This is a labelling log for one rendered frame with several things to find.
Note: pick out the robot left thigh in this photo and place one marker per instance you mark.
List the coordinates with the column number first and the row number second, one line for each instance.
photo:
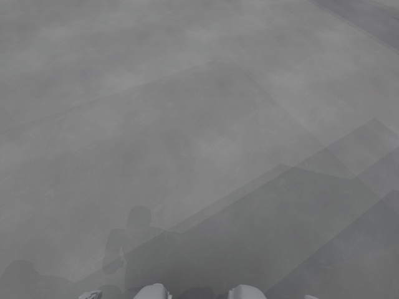
column 153, row 292

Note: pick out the robot thigh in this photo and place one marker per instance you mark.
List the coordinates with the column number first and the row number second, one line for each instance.
column 245, row 292
column 153, row 292

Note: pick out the robot right thigh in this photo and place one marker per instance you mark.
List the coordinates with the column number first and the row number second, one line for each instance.
column 245, row 292

